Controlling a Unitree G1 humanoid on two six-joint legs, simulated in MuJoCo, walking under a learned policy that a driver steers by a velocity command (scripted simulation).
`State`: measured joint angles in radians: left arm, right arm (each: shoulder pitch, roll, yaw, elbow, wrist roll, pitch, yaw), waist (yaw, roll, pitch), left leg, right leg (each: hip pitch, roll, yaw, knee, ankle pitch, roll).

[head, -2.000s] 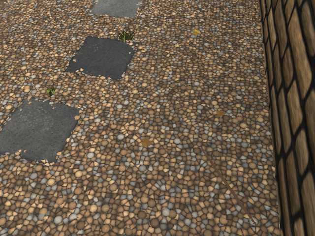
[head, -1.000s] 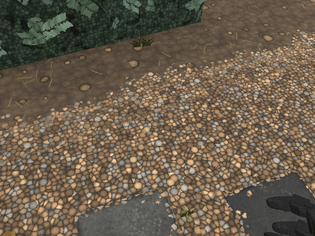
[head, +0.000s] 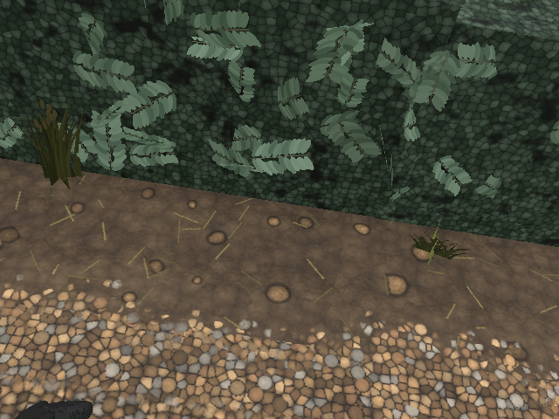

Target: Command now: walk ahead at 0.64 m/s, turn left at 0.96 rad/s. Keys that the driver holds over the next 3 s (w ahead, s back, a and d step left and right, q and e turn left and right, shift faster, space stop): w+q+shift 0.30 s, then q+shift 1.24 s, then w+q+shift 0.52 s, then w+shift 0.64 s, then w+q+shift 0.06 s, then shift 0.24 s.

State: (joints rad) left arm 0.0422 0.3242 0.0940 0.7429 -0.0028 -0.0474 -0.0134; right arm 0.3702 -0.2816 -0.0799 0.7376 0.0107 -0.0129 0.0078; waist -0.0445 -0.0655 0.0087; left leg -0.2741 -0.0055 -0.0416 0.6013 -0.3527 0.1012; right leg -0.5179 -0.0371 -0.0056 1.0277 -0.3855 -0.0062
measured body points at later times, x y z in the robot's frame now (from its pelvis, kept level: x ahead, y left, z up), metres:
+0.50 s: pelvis +0.31 +0.01 +0.00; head +0.35 +0.03 +0.45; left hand +0.28 +0.33 -0.10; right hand +0.58 -0.19 -0.09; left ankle +0.23 +0.09 -0.65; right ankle +0.33 -0.11 -0.74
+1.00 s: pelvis +0.52 +0.10 +0.00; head +0.54 +0.17 +0.44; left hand +0.46 +0.46 -0.08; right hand +0.86 +0.05 -0.07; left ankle +0.51 +0.20 -0.74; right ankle +0.73 +0.06 -0.68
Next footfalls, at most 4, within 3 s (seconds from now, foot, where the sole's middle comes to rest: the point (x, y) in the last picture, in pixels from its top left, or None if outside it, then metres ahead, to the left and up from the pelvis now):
0.32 right None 0.37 -0.10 -0.77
0.70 left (144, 402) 0.54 0.22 -0.77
1.14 right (181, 323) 0.75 0.15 -0.77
1.60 left None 0.47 0.16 -0.77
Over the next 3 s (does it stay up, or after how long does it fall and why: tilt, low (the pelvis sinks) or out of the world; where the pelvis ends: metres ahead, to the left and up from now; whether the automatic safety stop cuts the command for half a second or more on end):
stays up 0.07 1.02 -0.01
